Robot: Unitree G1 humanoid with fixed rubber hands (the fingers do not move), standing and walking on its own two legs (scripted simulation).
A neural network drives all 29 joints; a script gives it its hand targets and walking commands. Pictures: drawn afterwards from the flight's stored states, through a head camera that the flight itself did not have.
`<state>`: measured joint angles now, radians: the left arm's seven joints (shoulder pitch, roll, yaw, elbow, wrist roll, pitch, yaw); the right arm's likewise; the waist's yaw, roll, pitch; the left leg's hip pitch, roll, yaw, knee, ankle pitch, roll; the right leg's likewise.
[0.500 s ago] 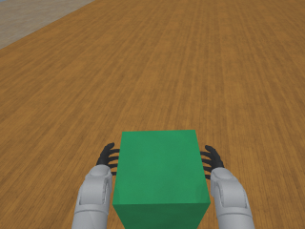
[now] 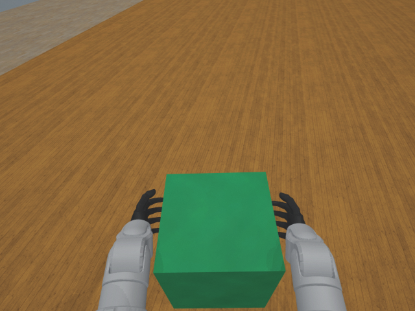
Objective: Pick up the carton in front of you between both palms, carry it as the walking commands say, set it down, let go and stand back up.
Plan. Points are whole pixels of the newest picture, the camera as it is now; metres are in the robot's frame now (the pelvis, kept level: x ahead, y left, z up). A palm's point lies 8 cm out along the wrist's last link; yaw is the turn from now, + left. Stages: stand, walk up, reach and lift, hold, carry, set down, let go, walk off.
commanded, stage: carry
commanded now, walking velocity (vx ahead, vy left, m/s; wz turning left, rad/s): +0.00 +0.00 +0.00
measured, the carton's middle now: (217, 243) +0.30 +0.00 -0.05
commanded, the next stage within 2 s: hold in 0.58 s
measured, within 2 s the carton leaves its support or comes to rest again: neither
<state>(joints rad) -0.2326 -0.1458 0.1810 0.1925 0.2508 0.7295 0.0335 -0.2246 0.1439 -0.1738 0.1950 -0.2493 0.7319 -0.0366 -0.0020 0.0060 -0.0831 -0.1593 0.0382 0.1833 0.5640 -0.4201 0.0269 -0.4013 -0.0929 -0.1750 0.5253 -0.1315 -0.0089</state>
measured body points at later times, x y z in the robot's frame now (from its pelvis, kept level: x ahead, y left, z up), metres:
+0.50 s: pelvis -0.01 +0.01 +0.00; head -0.03 +0.01 +0.45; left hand +0.29 +0.16 +0.03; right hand +0.29 -0.15 +0.03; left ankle -0.07 +0.08 -0.73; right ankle +0.09 -0.13 -0.73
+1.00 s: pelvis -0.03 -0.04 +0.01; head -0.02 -0.06 +0.45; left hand +0.27 +0.19 +0.02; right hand +0.33 -0.11 +0.02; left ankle -0.07 +0.08 -0.73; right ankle +0.09 -0.15 -0.73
